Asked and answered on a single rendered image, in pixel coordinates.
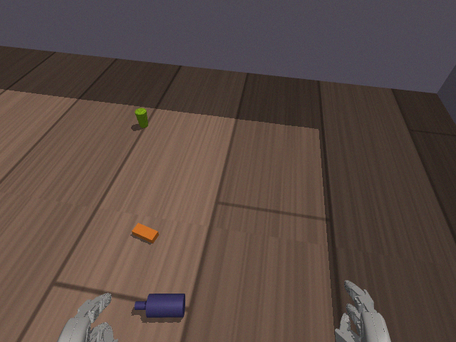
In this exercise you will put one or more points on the left robot hand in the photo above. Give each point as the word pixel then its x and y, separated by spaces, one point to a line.
pixel 77 329

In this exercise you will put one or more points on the right robot hand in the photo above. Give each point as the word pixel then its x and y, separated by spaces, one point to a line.
pixel 370 325

